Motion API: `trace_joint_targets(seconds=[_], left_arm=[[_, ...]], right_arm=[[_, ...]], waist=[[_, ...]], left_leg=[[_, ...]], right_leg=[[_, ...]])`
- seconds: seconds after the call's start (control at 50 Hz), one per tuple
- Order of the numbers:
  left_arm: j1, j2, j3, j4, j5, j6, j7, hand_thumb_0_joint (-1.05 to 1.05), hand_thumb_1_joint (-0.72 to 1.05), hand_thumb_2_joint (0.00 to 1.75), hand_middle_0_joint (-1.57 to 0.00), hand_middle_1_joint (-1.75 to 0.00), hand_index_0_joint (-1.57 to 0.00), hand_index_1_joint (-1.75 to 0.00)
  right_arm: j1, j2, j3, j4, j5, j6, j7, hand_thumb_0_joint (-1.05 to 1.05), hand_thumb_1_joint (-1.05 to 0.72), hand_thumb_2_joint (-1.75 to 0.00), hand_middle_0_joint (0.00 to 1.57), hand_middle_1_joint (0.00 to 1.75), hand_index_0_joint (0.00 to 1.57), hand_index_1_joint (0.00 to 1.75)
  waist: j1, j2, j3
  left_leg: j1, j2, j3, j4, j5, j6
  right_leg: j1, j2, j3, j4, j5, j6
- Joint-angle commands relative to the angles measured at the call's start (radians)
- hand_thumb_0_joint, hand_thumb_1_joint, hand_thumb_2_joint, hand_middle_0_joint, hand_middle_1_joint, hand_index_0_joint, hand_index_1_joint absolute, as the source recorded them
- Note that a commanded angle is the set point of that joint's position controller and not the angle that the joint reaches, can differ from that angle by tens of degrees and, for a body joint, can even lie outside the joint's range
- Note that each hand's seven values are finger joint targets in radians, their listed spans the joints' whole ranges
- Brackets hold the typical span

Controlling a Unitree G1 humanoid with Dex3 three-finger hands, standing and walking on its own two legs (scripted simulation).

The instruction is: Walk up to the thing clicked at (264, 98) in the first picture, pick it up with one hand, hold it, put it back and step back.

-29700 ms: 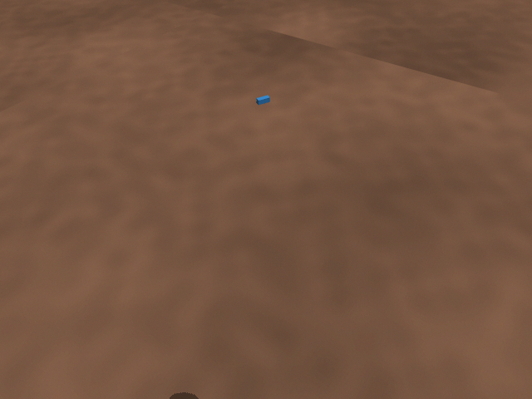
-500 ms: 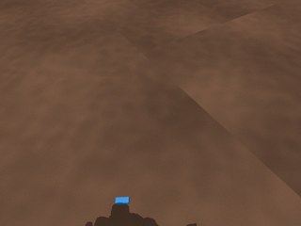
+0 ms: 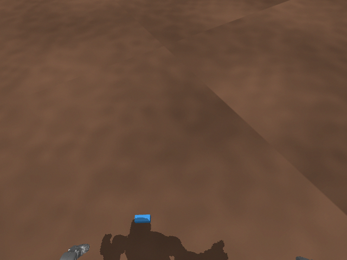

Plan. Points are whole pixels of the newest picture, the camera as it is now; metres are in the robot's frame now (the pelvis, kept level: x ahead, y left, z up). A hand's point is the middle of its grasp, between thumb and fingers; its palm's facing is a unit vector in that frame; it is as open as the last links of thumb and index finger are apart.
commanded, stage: rise first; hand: left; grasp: from above
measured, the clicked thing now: (142, 218) +0.40 +0.25 -0.76
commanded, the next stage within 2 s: none
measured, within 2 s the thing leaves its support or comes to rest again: neither
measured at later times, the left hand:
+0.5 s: hand out of the picture +0.14 +0.27 -0.22, palm faces -0.13 -0.88 -0.45, open 12.5 cm
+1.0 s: hand out of the picture +0.15 +0.29 -0.32, palm faces -0.36 -0.70 -0.61, open 12.3 cm
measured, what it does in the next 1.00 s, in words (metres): lowers itself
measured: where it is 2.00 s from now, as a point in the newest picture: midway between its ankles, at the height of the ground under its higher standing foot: outside the picture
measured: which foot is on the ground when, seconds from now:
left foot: down 0.00-1.00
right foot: down 0.00-1.00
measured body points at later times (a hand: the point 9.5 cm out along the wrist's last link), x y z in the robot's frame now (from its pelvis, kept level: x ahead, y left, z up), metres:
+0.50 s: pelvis -0.01 +0.01 -0.07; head +0.08 +0.01 +0.37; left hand +0.14 +0.31 -0.19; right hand +0.13 -0.26 -0.18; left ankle +0.01 +0.14 -0.74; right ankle -0.03 -0.13 -0.74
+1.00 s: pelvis -0.04 +0.01 -0.18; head +0.12 +0.02 +0.24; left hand +0.17 +0.33 -0.29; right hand +0.16 -0.25 -0.28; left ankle +0.01 +0.14 -0.74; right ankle -0.03 -0.13 -0.74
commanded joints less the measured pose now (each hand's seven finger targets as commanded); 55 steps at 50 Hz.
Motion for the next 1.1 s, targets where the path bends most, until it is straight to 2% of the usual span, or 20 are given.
trace_joint_targets(seconds=[0.0, 0.04, 0.08, 0.16, 0.22, 0.28, 0.3, 0.32, 0.34, 0.36, 0.4, 0.46, 0.5, 0.64, 0.72, 0.76, 0.82, 0.86, 0.92, 1.08], left_arm=[[-0.161, 0.245, 0.119, 0.003, 0.086, -0.015, -0.017, 0.00, 0.27, 0.79, -0.29, -0.72, -0.30, -0.72], [-0.040, 0.248, 0.155, -0.035, 0.125, 0.001, -0.025, 0.00, 0.12, 0.76, -0.31, -0.77, -0.32, -0.76], [-0.015, 0.202, 0.142, -0.075, 0.138, 0.033, -0.013, 0.00, -0.04, 0.76, -0.31, -0.79, -0.32, -0.78], [-0.016, 0.199, 0.143, -0.186, 0.164, 0.106, 0.005, 0.00, -0.30, 0.79, -0.33, -0.78, -0.32, -0.79], [0.009, 0.192, 0.154, -0.195, 0.188, 0.125, 0.015, 0.00, -0.32, 0.76, -0.34, -0.80, -0.34, -0.81], [-0.017, 0.207, 0.175, -0.339, 0.210, 0.107, 0.023, 0.00, -0.33, 0.76, -0.37, -0.77, -0.36, -0.79], [-0.075, 0.198, 0.158, -0.443, 0.209, 0.095, 0.023, 0.00, -0.32, 0.76, -0.37, -0.77, -0.35, -0.79], [0.030, 0.192, 0.176, -0.352, 0.213, 0.109, 0.027, 0.00, -0.33, 0.76, -0.38, -0.76, -0.36, -0.78], [-0.009, 0.186, 0.158, -0.476, 0.215, 0.102, 0.024, 0.00, -0.34, 0.77, -0.39, -0.75, -0.37, -0.78], [0.076, 0.180, 0.167, -0.412, 0.222, 0.114, 0.024, 0.00, -0.34, 0.78, -0.38, -0.74, -0.35, -0.77], [0.051, 0.192, 0.165, -0.559, 0.228, 0.115, 0.021, 0.00, -0.34, 0.79, -0.39, -0.72, -0.35, -0.76], [0.161, 0.176, 0.162, -0.538, 0.242, 0.152, 0.022, 0.00, -0.32, 0.75, -0.39, -0.74, -0.37, -0.76], [0.140, 0.185, 0.154, -0.639, 0.249, 0.161, 0.019, 0.00, -0.32, 0.76, -0.39, -0.73, -0.37, -0.75], [0.201, 0.182, 0.163, -0.698, 0.289, 0.175, 0.031, 0.00, -0.25, 0.70, -0.43, -0.70, -0.42, -0.72], [0.274, 0.182, 0.160, -0.724, 0.312, 0.173, 0.029, 0.00, -0.26, 0.69, -0.44, -0.71, -0.42, -0.73], [0.179, 0.209, 0.163, -0.781, 0.331, 0.157, 0.034, 0.00, -0.27, 0.69, -0.44, -0.71, -0.43, -0.72], [0.143, 0.215, 0.157, -0.697, 0.374, 0.129, 0.037, 0.00, -0.30, 0.71, -0.44, -0.70, -0.42, -0.73], [0.080, 0.249, 0.175, -0.650, 0.421, 0.093, 0.042, 0.00, -0.28, 0.72, -0.43, -0.70, -0.41, -0.72], [0.005, 0.261, 0.157, -0.610, 0.489, 0.031, 0.049, 0.00, -0.25, 0.71, -0.41, -0.71, -0.40, -0.73], [-0.203, 0.404, 0.203, -0.519, 0.668, -0.117, 0.114, 0.00, -0.25, 0.73, -0.40, -0.74, -0.39, -0.75]], right_arm=[[0.071, -0.120, -0.074, -0.158, -0.015, -0.027, -0.014, 0.00, -0.88, -0.89, 0.20, 0.30, 0.20, 0.30], [0.085, -0.112, -0.089, -0.217, -0.023, -0.028, -0.001, 0.00, -0.88, -0.89, 0.20, 0.30, 0.20, 0.30], [0.074, -0.100, -0.091, -0.265, -0.017, -0.029, 0.004, 0.00, -0.88, -0.89, 0.20, 0.30, 0.20, 0.30], [0.037, -0.090, -0.090, -0.347, -0.010, -0.030, 0.016, 0.00, -0.88, -0.89, 0.20, 0.30, 0.20, 0.30], [0.060, -0.081, -0.092, -0.360, -0.017, -0.041, 0.025, 0.00, -0.90, -0.90, 0.20, 0.30, 0.20, 0.30], [0.077, -0.068, -0.099, -0.394, -0.023, -0.060, 0.026, 0.00, -0.91, -0.90, 0.20, 0.30, 0.20, 0.30], [0.067, -0.068, -0.103, -0.408, -0.026, -0.071, 0.024, 0.00, -0.90, -0.90, 0.20, 0.30, 0.20, 0.30], [0.065, -0.059, -0.092, -0.409, -0.025, -0.077, 0.022, 0.00, -0.91, -0.90, 0.20, 0.30, 0.20, 0.30], [0.067, -0.068, -0.106, -0.422, -0.026, -0.084, 0.020, 0.00, -0.91, -0.90, 0.20, 0.30, 0.20, 0.30], [0.068, -0.059, -0.097, -0.421, -0.027, -0.086, 0.019, 0.00, -0.91, -0.90, 0.20, 0.30, 0.20, 0.30], [0.071, -0.067, -0.110, -0.436, -0.030, -0.095, 0.015, 0.00, -0.89, -0.90, 0.20, 0.30, 0.20, 0.30], [0.065, -0.063, -0.104, -0.442, -0.030, -0.104, 0.013, 0.00, -0.91, -0.90, 0.20, 0.30, 0.20, 0.30], [0.064, -0.063, -0.106, -0.449, -0.032, -0.111, 0.012, 0.00, -0.92, -0.90, 0.20, 0.30, 0.20, 0.30], [0.018, -0.048, -0.097, -0.491, -0.037, -0.136, 0.022, 0.00, -0.92, -0.90, 0.20, 0.30, 0.20, 0.30], [0.019, -0.052, -0.102, -0.483, -0.037, -0.148, 0.031, 0.00, -0.94, -0.91, 0.20, 0.30, 0.20, 0.30], [-0.013, -0.049, -0.097, -0.509, -0.036, -0.156, 0.031, 0.00, -0.95, -0.91, 0.20, 0.30, 0.20, 0.30], [-0.007, -0.061, -0.103, -0.468, -0.037, -0.161, 0.043, 0.00, -0.95, -0.91, 0.20, 0.30, 0.20, 0.30], [-0.029, -0.065, -0.107, -0.468, -0.039, -0.169, 0.048, 0.00, -0.94, -0.91, 0.20, 0.30, 0.20, 0.30], [-0.036, -0.075, -0.112, -0.446, -0.040, -0.178, 0.056, 0.00, -0.92, -0.90, 0.20, 0.30, 0.20, 0.30], [-0.053, -0.122, -0.134, -0.384, -0.049, -0.173, 0.074, 0.00, -0.93, -0.91, 0.20, 0.30, 0.20, 0.30]], waist=[[-0.025, -0.047, -0.201], [0.031, 0.023, -0.295], [0.026, 0.026, -0.275], [0.008, 0.011, -0.241], [-0.002, 0.004, -0.239], [-0.008, 0.027, -0.333], [-0.017, 0.052, -0.349], [-0.021, 0.026, -0.326], [-0.018, 0.050, -0.350], [-0.016, 0.047, -0.351], [-0.014, 0.068, -0.394], [-0.027, 0.036, -0.372], [-0.026, 0.051, -0.420], [-0.025, 0.044, -0.405], [-0.020, 0.055, -0.459], [-0.027, 0.065, -0.487], [-0.036, 0.051, -0.461], [-0.028, 0.031, -0.468], [-0.030, 0.063, -0.512], [0.016, 0.144, -0.736]], left_leg=[[-0.043, -0.041, 0.045, 0.118, 0.117, 0.035], [-0.069, -0.049, 0.044, 0.165, 0.165, 0.023], [-0.095, -0.048, 0.044, 0.165, 0.153, 0.021], [-0.167, -0.037, 0.035, 0.206, 0.096, 0.021], [-0.254, -0.032, 0.033, 0.299, 0.053, 0.024], [-0.285, -0.024, 0.028, 0.389, 0.062, 0.026], [-0.298, -0.023, 0.026, 0.415, 0.046, 0.025], [-0.323, -0.019, 0.021, 0.425, 0.029, 0.025], [-0.333, -0.014, 0.016, 0.442, 0.024, 0.025], [-0.343, -0.011, 0.009, 0.452, 0.023, 0.024], [-0.341, -0.003, 0.001, 0.471, 0.026, 0.023], [-0.399, -0.005, 0.005, 0.518, 0.025, 0.029], [-0.395, 0.000, -0.001, 0.550, 0.062, 0.032], [-0.545, -0.009, 0.002, 0.649, -0.040, 0.035], [-0.579, -0.008, -0.007, 0.717, -0.012, 0.037], [-0.611, -0.008, -0.006, 0.768, -0.012, 0.041], [-0.727, -0.006, -0.018, 0.839, -0.065, 0.041], [-0.804, -0.011, -0.012, 0.893, -0.142, 0.045], [-0.890, -0.013, -0.013, 0.961, -0.200, 0.041], [-0.950, 0.003, -0.053, 1.167, -0.101, 0.026]], right_leg=[[-0.133, 0.029, 0.006, 0.084, 0.181, -0.028], [-0.120, 0.031, 0.007, 0.145, 0.198, -0.038], [-0.142, 0.037, 0.004, 0.150, 0.177, -0.037], [-0.221, 0.044, -0.005, 0.186, 0.103, -0.035], [-0.315, 0.044, -0.005, 0.276, 0.061, -0.031], [-0.382, 0.040, 0.006, 0.368, 0.075, -0.029], [-0.420, 0.038, 0.010, 0.392, 0.063, -0.028], [-0.437, 0.041, 0.006, 0.408, 0.045, -0.027], [-0.464, 0.042, 0.005, 0.433, 0.039, -0.030], [-0.476, 0.042, 0.004, 0.449, 0.029, -0.031], [-0.496, 0.042, 0.002, 0.472, 0.024, -0.033], [-0.516, 0.043, 0.006, 0.495, 0.034, -0.026], [-0.542, 0.043, 0.005, 0.525, 0.056, -0.027], [-0.650, 0.043, 0.007, 0.612, -0.019, -0.030], [-0.715, 0.049, 0.001, 0.685, -0.009, -0.031], [-0.754, 0.046, 0.006, 0.721, 0.002, -0.027], [-0.875, 0.045, 0.006, 0.809, -0.058, -0.032], [-0.928, 0.044, 0.011, 0.848, -0.114, -0.032], [-1.026, 0.046, 0.018, 0.934, -0.159, -0.035], [-1.295, 0.051, -0.010, 1.200, -0.131, -0.046]])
